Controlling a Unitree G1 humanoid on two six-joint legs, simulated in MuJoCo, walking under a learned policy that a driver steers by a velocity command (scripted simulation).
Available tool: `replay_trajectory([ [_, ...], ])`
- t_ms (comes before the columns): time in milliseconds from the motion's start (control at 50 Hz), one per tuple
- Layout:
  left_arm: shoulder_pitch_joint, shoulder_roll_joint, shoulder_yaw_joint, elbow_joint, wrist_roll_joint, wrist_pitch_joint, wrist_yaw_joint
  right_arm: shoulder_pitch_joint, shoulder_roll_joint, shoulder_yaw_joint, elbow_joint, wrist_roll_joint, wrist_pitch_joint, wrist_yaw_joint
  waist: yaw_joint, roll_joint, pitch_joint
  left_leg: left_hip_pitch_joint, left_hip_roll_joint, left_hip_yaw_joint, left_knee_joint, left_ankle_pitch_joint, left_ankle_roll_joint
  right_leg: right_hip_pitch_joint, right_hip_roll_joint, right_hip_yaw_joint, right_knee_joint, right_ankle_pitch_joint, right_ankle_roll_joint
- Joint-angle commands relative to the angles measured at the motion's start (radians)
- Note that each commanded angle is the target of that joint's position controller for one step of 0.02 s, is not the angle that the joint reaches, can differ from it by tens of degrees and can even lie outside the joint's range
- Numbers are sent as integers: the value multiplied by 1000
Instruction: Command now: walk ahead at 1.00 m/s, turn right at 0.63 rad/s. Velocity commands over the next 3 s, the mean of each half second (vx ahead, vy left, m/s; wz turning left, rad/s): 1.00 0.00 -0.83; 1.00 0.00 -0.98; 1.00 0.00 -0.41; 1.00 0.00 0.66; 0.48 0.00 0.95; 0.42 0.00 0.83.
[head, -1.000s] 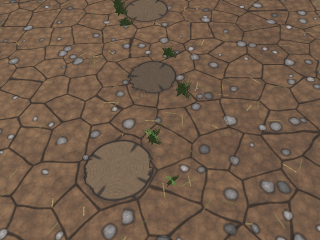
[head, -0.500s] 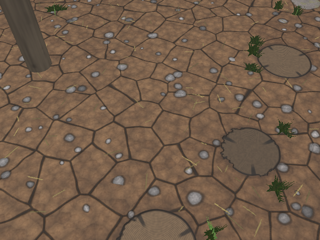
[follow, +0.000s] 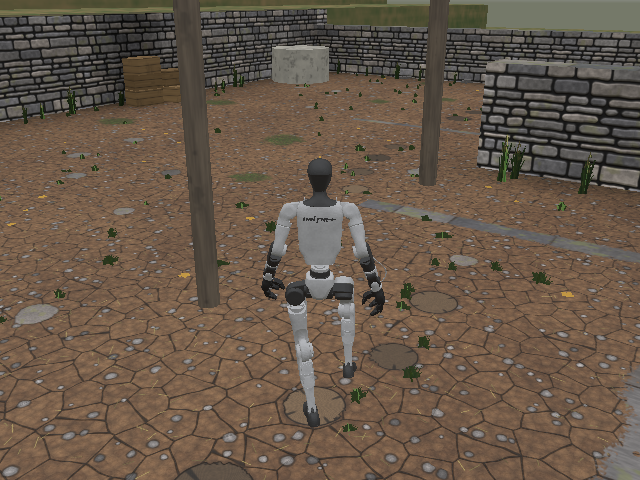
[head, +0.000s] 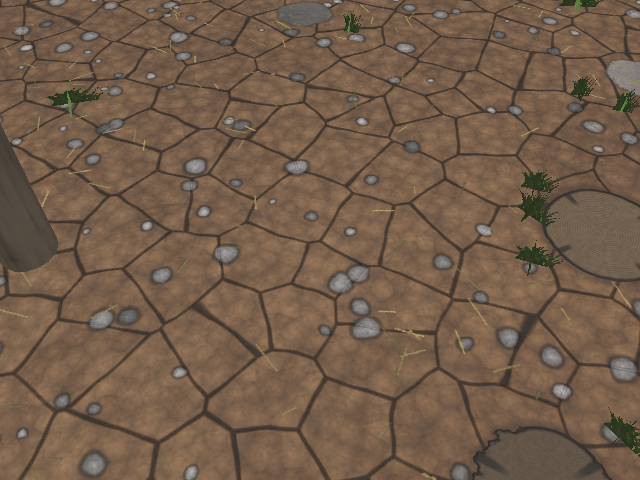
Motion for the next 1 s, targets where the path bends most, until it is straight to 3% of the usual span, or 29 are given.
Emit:
replay_trajectory([
  [20, -97, 4, -11, -76, -6, -18, -19, -87, -64, 3, -68, 8, -32, -9, 33, 50, 94, -203, 210, 53, -137, 712, -62, 143, 44, -110, -175, 164, -32],
  [60, -129, 21, -13, -93, 7, -23, -28, -56, -100, 1, -56, 12, -31, -29, 39, 67, 80, -99, 240, 78, -75, 1052, -87, 210, 109, -185, -299, 198, -66],
  [100, -29, 73, 1, -65, 10, -17, -27, -65, -161, -12, -67, 1, -7, -61, 104, 125, -14, 0, 273, 77, 98, 1359, -105, 348, 192, -222, -331, 117, -91],
  [140, 332, 162, 43, 31, 10, -6, -12, -169, -221, -31, -104, -18, 31, -76, 296, 159, -172, -90, 313, 43, 546, 1470, -98, 708, 237, -162, -302, -42, -145],
  [160, 513, 213, 76, 78, 1, -4, 9, -241, -231, -40, -118, -19, 46, -65, 398, 88, -208, -249, 249, 46, 981, 1115, -88, 900, 196, -55, -386, -112, -214],
  [180, 423, 253, 94, 89, -21, 7, 27, -293, -65, 2, -154, -34, 28, -33, 288, -199, -94, -623, 31, -2, 1385, -110, -89, 989, 111, 115, -364, -13, -246],
  [200, 318, 354, 109, 39, 16, 14, 28, -163, -25, 26, -267, -2, 5, -28, 133, -265, -277, -960, 7, -221, 1603, -259, -130, 1213, -84, 659, -531, -175, -473],
  [220, 273, 289, 106, -6, 16, 15, 38, -216, -69, 39, -283, -21, -22, -24, 161, -59, -271, -1026, 63, -317, 1509, -168, -100, 1163, -148, 861, -756, -466, -456],
  [240, 240, 202, 86, 5, 20, 12, 49, -251, -105, 34, -276, -22, -33, -17, 110, 104, -105, -995, 122, -321, 1361, -81, -89, 957, -128, 800, -824, -539, -382],
  [260, 205, 171, 75, 16, 16, 3, 48, -271, -97, 36, -278, -36, -25, -17, 53, 161, -24, -922, 160, -306, 1254, -68, -96, 779, -79, 697, -833, -466, -330],
  [300, 164, 160, 63, 5, 10, -30, 54, -255, -83, 48, -277, -63, 28, -15, -11, 158, 49, -797, 207, -294, 1122, -80, -134, 526, 9, 554, -846, -329, -306],
  [360, 149, 190, 71, -15, 2, -64, 46, -378, -62, 65, -341, -52, 57, -1, 4, 100, 83, -673, 234, -223, 808, 35, -168, 333, 108, 399, -890, -182, -283],
  [420, 181, 199, 86, -20, -8, -65, 36, -506, -25, 82, -385, -17, 52, 9, 85, 29, 57, -569, 189, -188, 504, 304, -162, 381, 163, 348, -863, -17, -210],
  [500, 210, 219, 102, -26, -9, -58, 38, -528, -68, 67, -401, -7, 40, 1, 120, -27, -10, -491, 132, -210, 305, 338, -135, 598, 119, 400, -744, 195, -148],
  [540, 176, 259, 110, -39, 3, -60, 41, -363, -147, 31, -354, -5, 31, -18, 35, -21, -128, -295, 84, -218, 283, 181, -113, 666, 121, 407, -527, 416, -103],
  [560, 120, 280, 112, -50, 5, -65, 36, -170, -186, 9, -310, -6, 26, -31, -88, -2, -227, -80, 106, -217, 287, 123, -98, 601, 156, 376, -303, 418, -79],
  [580, 80, 195, 88, -79, 6, -79, 35, 68, -256, -22, -272, -27, 22, -54, -186, 75, -357, 174, 281, -377, 302, -170, -68, 445, 200, 310, 16, 193, -69],
  [600, 182, 18, 42, -132, -34, -82, 38, 63, -334, -38, -273, -75, 24, -54, -76, 378, -453, 384, 586, -909, 120, -481, 7, 127, 302, 198, 308, -548, -41],
  [620, 170, 81, 28, -141, -19, -65, 43, -46, -301, -49, -281, -53, 37, -48, -42, 384, -412, 300, 594, -1135, 3, -676, 59, -20, 219, 143, 415, -444, -56],
  [640, 71, 145, 41, -128, 9, -48, 41, -137, -190, -28, -297, -40, 42, -45, -50, 212, -242, 149, 526, -930, 14, -612, 43, -48, 153, 110, 400, -336, -53],
  [660, 23, 155, 45, -131, 23, -39, 27, -155, -135, -15, -278, -34, 45, -38, -44, 105, -153, 31, 473, -734, 33, -390, 24, -23, 117, 95, 345, -282, -43],
  [680, -17, 141, 44, -140, 31, -29, 10, -130, -117, -9, -249, -36, 44, -37, -38, 81, -99, -46, 425, -590, 25, -212, 0, 0, 89, 94, 315, -271, -35],
  [700, -19, 114, 37, -157, 37, -15, -6, -101, -101, -4, -215, -30, 37, -37, -16, 122, -67, -97, 405, -500, 15, -122, -11, 10, 68, 96, 300, -266, -25],
  [740, -57, 67, 19, -191, 35, 10, -21, -60, -62, 4, -164, -8, 18, -22, 7, 130, -28, -131, 385, -370, -12, 29, -34, -26, 40, 84, 299, -245, -20],
  [820, -173, 71, 1, -267, 30, 22, -34, -103, -86, -2, -141, -10, -9, -10, 49, 121, 37, -219, 355, -129, -89, 274, -45, -25, 32, 36, 170, -68, -9],
  [880, -283, 72, -11, -296, 29, 20, -53, -54, -116, -9, -105, -12, -12, -15, 29, 77, 107, -202, 313, 14, -133, 429, -71, 46, 60, -76, -80, 16, -40],
  [940, -307, 68, -16, -284, 26, 11, -55, 20, -170, -19, -86, -13, 1, -29, 31, 91, 76, -84, 305, 96, -13, 1063, -107, 205, 166, -206, -231, -25, -101],
  [980, -158, 111, 3, -240, 26, 6, -39, 15, -232, -36, -93, -14, 30, -48, 131, 145, -33, -26, 351, 89, 234, 1374, -110, 384, 228, -207, -259, -118, -136],
  [1000, 22, 149, 24, -188, 24, 3, -26, -28, -258, -44, -109, -17, 47, -52, 222, 162, -114, -76, 378, 68, 453, 1423, -95, 573, 250, -176, -262, -169, -164],
])
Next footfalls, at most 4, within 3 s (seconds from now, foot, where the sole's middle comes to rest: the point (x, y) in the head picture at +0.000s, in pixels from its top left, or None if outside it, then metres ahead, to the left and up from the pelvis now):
0.16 right None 0.35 -0.07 -0.77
0.58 left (328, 349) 0.79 -0.02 -0.77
1.04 right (493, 289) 0.96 -0.44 -0.77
1.46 left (574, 188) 1.31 -0.76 -0.77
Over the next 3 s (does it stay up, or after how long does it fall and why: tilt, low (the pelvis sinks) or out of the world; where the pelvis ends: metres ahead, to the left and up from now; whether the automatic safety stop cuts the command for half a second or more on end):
stays up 1.74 -1.38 0.01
